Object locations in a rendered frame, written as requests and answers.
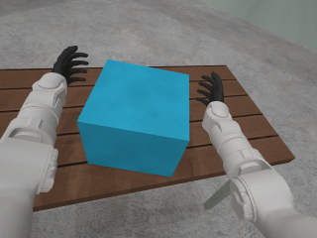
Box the robot right forearm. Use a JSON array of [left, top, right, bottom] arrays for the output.
[[201, 101, 294, 205]]

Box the robot right upper arm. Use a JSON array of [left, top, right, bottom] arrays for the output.
[[230, 169, 317, 238]]

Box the robot left upper arm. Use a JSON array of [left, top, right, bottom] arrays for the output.
[[0, 137, 58, 238]]

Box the robot right hand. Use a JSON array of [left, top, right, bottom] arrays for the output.
[[195, 71, 224, 107]]

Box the table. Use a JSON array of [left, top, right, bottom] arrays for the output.
[[0, 64, 295, 212]]

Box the robot left forearm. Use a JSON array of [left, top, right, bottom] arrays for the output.
[[0, 72, 67, 149]]

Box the robot left hand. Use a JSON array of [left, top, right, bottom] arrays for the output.
[[52, 46, 89, 86]]

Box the carton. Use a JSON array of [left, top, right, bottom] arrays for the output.
[[76, 59, 190, 178]]

